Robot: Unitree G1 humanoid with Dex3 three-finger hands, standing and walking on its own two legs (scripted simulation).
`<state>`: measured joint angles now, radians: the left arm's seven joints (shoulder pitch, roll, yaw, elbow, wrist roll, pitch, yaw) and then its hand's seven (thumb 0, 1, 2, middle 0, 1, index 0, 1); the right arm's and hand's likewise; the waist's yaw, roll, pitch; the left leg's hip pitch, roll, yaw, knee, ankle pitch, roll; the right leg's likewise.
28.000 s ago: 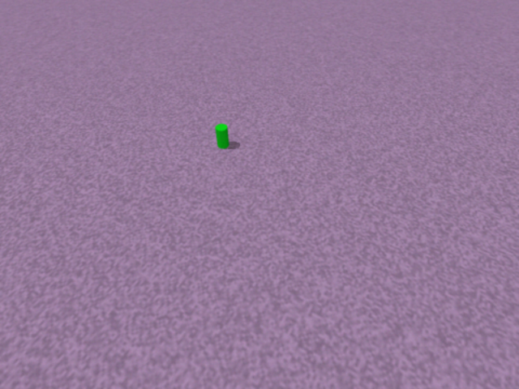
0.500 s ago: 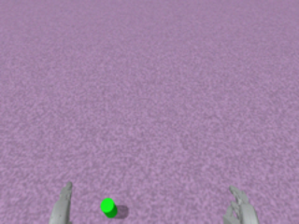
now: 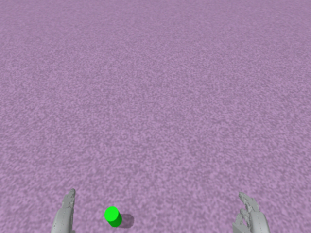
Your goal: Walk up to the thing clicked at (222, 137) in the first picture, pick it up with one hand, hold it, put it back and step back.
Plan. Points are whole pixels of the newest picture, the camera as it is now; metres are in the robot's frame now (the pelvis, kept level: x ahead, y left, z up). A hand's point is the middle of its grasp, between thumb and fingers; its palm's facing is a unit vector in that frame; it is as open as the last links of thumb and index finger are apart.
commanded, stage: stand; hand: left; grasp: from the side
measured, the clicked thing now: (113, 217) +0.33 +0.25 -0.65
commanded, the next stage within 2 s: none
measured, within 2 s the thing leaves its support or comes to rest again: neither
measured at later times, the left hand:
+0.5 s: hand out of the picture +0.11 +0.24 -0.11, palm faces -0.01 -0.94 -0.35, open 8.1 cm
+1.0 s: hand out of the picture +0.03 +0.26 -0.10, palm faces +0.01 -0.93 -0.36, open 7.4 cm
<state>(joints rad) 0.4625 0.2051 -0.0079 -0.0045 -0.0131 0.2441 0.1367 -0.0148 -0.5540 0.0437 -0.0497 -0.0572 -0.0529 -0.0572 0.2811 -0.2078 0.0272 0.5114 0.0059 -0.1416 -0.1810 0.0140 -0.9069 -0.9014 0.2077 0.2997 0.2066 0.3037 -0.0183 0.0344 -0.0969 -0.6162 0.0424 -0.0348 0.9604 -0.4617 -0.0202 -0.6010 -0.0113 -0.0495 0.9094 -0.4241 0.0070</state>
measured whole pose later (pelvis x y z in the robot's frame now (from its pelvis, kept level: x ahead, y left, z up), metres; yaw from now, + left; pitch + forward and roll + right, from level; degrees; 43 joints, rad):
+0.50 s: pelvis +0.00 +0.00 +0.02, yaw +0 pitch +0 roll +0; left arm 0.24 0.32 0.02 0.71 0.05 0.01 0.02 0.00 0.75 0.86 -0.20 -0.30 -0.20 -0.30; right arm 0.20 -0.31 -0.03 0.85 -0.06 -0.02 -0.01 0.01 -0.91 -0.90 0.21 0.30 0.21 0.30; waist 0.01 -0.01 0.02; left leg -0.38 0.01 -0.01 0.76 -0.37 -0.01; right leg -0.39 -0.04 -0.03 0.76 -0.36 0.01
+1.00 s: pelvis -0.01 +0.01 +0.06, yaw +1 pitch -5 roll +0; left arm 0.17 0.32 0.00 1.12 0.03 -0.01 0.02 0.00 0.91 0.90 -0.20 -0.30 -0.20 -0.30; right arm 0.16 -0.31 -0.01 1.11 -0.03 0.01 -0.01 0.01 -0.91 -0.90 0.21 0.30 0.21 0.30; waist 0.01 0.02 0.06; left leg -0.15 0.00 -0.01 0.42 -0.19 0.00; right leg -0.16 -0.05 -0.04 0.42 -0.18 0.03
